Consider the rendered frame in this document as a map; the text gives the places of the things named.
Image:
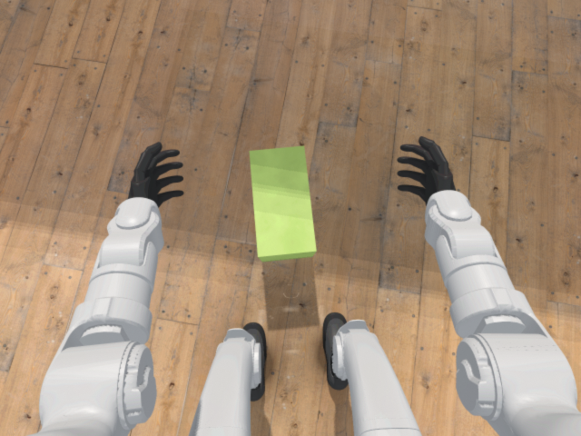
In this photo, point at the left robot hand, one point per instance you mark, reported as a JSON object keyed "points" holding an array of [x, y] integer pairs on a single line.
{"points": [[145, 184]]}

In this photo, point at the carton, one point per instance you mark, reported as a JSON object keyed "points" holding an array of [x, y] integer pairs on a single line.
{"points": [[281, 201]]}

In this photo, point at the robot right foot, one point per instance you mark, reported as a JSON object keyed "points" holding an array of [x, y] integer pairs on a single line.
{"points": [[331, 325]]}

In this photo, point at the left robot upper arm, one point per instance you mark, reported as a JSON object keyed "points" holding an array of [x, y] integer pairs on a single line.
{"points": [[99, 390]]}

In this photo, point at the right robot shin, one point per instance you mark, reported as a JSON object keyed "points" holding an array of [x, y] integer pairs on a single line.
{"points": [[354, 324]]}

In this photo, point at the right robot hand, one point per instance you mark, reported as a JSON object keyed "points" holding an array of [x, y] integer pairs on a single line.
{"points": [[436, 177]]}

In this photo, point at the robot right forearm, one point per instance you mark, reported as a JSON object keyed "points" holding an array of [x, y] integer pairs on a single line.
{"points": [[483, 297]]}

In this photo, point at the right robot upper arm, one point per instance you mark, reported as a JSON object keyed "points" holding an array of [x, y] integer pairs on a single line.
{"points": [[519, 383]]}

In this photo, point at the robot left forearm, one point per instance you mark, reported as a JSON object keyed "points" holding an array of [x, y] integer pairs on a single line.
{"points": [[117, 302]]}

